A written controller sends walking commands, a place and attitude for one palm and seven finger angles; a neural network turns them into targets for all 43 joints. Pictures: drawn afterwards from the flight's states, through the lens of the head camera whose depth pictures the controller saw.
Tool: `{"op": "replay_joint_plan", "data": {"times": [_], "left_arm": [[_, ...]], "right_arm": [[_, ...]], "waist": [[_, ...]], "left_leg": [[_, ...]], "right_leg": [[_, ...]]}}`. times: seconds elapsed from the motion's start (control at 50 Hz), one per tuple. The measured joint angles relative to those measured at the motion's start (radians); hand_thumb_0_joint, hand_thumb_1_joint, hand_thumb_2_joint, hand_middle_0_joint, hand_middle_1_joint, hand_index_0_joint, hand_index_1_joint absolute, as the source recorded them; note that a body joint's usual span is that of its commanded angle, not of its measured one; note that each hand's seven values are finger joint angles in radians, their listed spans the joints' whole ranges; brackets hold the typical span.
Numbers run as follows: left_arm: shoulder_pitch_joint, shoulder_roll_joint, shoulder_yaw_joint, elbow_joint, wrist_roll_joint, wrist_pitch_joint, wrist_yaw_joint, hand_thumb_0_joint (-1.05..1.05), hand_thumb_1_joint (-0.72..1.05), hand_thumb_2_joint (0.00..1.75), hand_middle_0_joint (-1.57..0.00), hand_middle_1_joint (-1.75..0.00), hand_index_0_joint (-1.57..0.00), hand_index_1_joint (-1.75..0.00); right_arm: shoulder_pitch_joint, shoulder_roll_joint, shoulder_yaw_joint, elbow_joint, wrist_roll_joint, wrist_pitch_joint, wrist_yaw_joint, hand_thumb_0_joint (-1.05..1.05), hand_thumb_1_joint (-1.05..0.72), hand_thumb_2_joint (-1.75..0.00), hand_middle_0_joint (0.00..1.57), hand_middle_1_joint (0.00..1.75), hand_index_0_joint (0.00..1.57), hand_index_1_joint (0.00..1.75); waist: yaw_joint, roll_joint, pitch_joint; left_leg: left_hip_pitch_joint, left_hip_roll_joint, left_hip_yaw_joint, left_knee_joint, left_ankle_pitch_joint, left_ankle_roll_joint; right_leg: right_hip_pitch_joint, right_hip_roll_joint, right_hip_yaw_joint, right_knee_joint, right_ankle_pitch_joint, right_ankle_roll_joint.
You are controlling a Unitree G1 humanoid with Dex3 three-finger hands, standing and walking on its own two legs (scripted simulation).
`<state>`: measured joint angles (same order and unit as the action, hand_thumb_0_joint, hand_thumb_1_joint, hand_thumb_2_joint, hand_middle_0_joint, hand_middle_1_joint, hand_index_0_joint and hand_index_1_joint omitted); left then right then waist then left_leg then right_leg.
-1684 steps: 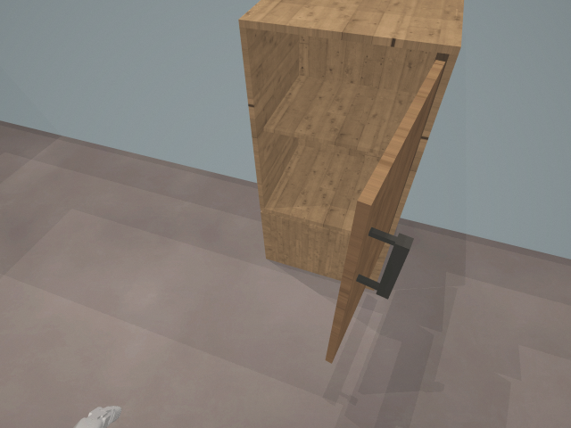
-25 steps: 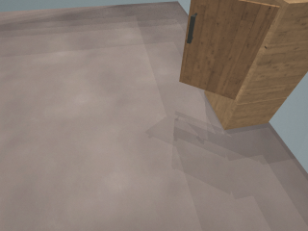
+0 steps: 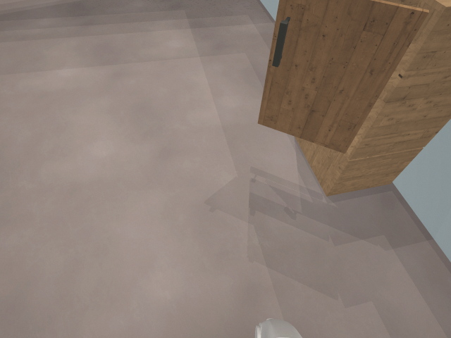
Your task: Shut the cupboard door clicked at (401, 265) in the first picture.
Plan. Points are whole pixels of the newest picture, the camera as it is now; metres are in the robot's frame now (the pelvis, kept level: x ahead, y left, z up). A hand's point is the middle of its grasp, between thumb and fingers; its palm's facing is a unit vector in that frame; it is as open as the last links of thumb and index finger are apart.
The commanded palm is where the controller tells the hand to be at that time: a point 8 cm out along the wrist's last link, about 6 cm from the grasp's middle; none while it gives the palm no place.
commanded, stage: walk to a spot facing it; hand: left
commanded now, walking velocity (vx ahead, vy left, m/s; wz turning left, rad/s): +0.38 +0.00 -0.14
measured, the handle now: (281, 42) +1.01 -0.17 -0.01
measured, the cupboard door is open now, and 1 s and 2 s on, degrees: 51 51 51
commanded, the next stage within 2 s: turn to face it in 0.22 s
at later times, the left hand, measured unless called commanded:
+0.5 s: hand (163, 280) +0.25 +0.14 -0.17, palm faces -0.01 -0.98 -0.22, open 7.1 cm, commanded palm none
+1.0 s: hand (160, 196) +0.46 +0.18 -0.16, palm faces -0.26 -0.93 -0.24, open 7.4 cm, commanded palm none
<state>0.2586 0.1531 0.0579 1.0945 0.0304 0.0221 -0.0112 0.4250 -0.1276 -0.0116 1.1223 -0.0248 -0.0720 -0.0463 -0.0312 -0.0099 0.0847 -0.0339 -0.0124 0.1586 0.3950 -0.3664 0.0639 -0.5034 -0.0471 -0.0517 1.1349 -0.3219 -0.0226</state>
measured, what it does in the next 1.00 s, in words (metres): walks ahead, turning right: right foot, then left foot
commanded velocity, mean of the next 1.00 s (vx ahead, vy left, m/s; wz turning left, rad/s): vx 0.09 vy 0.00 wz -0.32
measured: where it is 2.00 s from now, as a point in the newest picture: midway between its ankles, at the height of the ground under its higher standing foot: (247, 266)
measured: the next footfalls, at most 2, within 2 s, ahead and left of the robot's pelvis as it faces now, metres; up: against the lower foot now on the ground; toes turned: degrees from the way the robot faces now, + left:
right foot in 0.24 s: +0.27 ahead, -0.13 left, +0.00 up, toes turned -5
left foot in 0.68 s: +0.39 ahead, +0.09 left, +0.00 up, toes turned -5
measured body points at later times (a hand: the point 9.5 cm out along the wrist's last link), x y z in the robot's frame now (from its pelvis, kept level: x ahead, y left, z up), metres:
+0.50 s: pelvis +0.22 -0.04 +0.00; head +0.26 -0.05 +0.45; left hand +0.26 +0.20 -0.15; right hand +0.28 -0.28 -0.15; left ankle +0.26 +0.10 -0.68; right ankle +0.23 -0.12 -0.74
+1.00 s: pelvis +0.32 +0.01 +0.01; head +0.37 +0.00 +0.45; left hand +0.48 +0.23 -0.14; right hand +0.29 -0.25 -0.14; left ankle +0.36 +0.09 -0.74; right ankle +0.27 -0.13 -0.69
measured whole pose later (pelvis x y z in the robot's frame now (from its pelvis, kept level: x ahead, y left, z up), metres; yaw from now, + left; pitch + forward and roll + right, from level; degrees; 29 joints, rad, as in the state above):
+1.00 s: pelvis +0.32 +0.01 +0.01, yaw -17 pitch +1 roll -3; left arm 0.15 0.24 0.09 0.92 0.03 0.06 -0.01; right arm 0.22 -0.20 -0.03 0.95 -0.03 0.02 -0.03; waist -0.01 0.03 0.09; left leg -0.27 0.10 0.18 0.49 -0.24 0.04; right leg -0.40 -0.03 -0.04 0.83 -0.43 0.04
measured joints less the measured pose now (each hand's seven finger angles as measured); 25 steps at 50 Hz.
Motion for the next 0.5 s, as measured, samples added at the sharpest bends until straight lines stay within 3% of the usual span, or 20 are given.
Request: {"op": "replay_joint_plan", "data": {"times": [0.1,0.18,0.22,0.26,0.3,0.34,0.38,0.5], "left_arm": [[-0.118,0.034,0.011,-0.072,-0.006,-0.007,-0.009,0.02,0.94,0.90,-0.20,-0.30,-0.20,-0.30],[-0.190,0.033,0.011,-0.116,-0.010,-0.017,-0.012,0.01,0.93,0.90,-0.19,-0.30,-0.19,-0.30],[-0.201,0.029,0.008,-0.135,-0.008,-0.031,-0.011,0.01,0.93,0.90,-0.19,-0.30,-0.19,-0.30],[-0.191,0.027,0.007,-0.146,0.000,-0.059,-0.005,0.01,0.92,0.90,-0.19,-0.30,-0.19,-0.30],[-0.175,0.017,0.001,-0.144,-0.005,-0.076,0.003,0.00,0.92,0.90,-0.19,-0.30,-0.19,-0.30],[-0.146,0.006,-0.008,-0.125,-0.007,-0.070,0.011,0.00,0.92,0.90,-0.20,-0.30,-0.20,-0.30],[-0.109,-0.008,-0.008,-0.102,-0.009,-0.064,0.024,0.00,0.93,0.90,-0.20,-0.30,-0.20,-0.30],[-0.009,0.013,-0.001,-0.063,-0.002,-0.060,0.026,-0.01,0.96,0.90,-0.20,-0.30,-0.20,-0.30]], "right_arm": [[0.067,0.025,0.005,0.047,0.004,0.009,0.002,0.00,-0.91,-0.90,0.20,0.30,0.20,0.30],[0.090,0.025,-0.001,0.080,0.005,0.021,0.005,0.00,-0.91,-0.90,0.20,0.30,0.20,0.30],[0.096,0.020,-0.005,0.094,0.006,0.030,0.008,0.00,-0.91,-0.90,0.20,0.30,0.20,0.30],[0.088,0.019,-0.011,0.105,0.016,0.044,0.015,0.00,-0.91,-0.90,0.20,0.30,0.20,0.30],[0.032,0.006,-0.020,0.085,0.025,0.056,0.021,0.01,-0.91,-0.90,0.20,0.30,0.20,0.30],[-0.031,-0.011,-0.030,0.043,0.021,0.059,0.023,0.01,-0.91,-0.90,0.20,0.30,0.20,0.30],[-0.094,-0.027,-0.034,-0.005,0.014,0.059,0.023,0.01,-0.91,-0.90,0.20,0.30,0.20,0.30],[-0.268,-0.055,-0.035,-0.134,0.007,0.065,0.025,0.00,-0.92,-0.90,0.19,0.30,0.19,0.30]], "waist": [[-0.005,0.009,0.028],[-0.018,0.027,0.048],[-0.019,0.040,0.047],[-0.003,0.034,0.039],[-0.003,0.038,0.052],[-0.012,0.038,0.050],[-0.012,0.037,0.036],[0.023,0.033,-0.002]], "left_leg": [[0.119,-0.006,0.001,-0.113,0.000,-0.020],[0.199,0.005,0.001,-0.127,-0.054,-0.042],[0.211,0.028,-0.001,-0.057,-0.114,-0.053],[0.129,0.054,-0.011,0.204,-0.150,-0.045],[-0.054,0.053,-0.091,0.609,-0.132,-0.025],[-0.217,0.053,-0.133,0.830,-0.066,-0.014],[-0.340,0.075,-0.137,0.851,-0.018,-0.022],[-0.495,0.115,-0.121,0.561,0.043,-0.076]], "right_leg": [[-0.091,-0.021,-0.028,-0.271,0.167,-0.009],[-0.064,0.004,-0.033,-0.425,0.196,-0.042],[-0.006,0.031,-0.047,-0.468,0.171,-0.062],[0.053,0.046,-0.051,-0.491,0.147,-0.080],[0.073,0.055,-0.060,-0.457,0.097,-0.067],[0.125,0.060,-0.069,-0.503,0.090,-0.051],[0.176,0.068,-0.069,-0.575,0.105,-0.046],[0.261,0.090,-0.020,-0.707,0.124,-0.045]]}}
